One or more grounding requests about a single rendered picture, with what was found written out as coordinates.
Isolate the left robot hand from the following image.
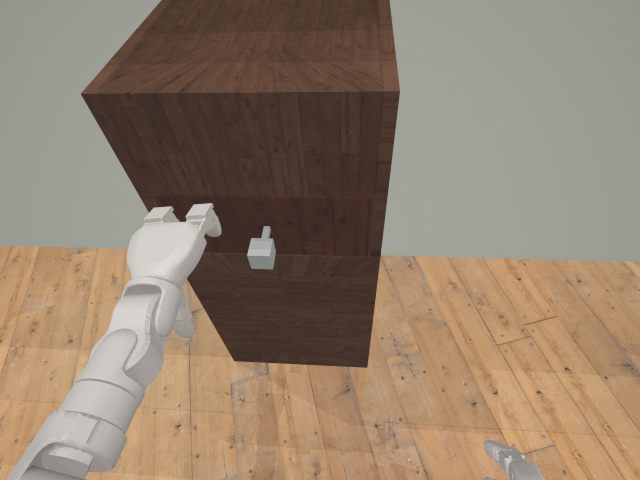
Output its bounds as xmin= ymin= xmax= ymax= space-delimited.
xmin=127 ymin=203 xmax=222 ymax=338

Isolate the right robot hand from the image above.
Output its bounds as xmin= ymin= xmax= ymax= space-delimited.
xmin=484 ymin=440 xmax=544 ymax=480

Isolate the drawer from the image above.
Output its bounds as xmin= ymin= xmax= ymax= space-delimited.
xmin=153 ymin=194 xmax=372 ymax=257

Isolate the handle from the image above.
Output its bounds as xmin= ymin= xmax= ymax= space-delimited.
xmin=247 ymin=226 xmax=276 ymax=269

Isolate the cabinet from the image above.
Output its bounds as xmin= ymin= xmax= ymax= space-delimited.
xmin=81 ymin=0 xmax=400 ymax=368

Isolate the left robot forearm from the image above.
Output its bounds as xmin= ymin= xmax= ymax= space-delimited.
xmin=6 ymin=277 xmax=182 ymax=480

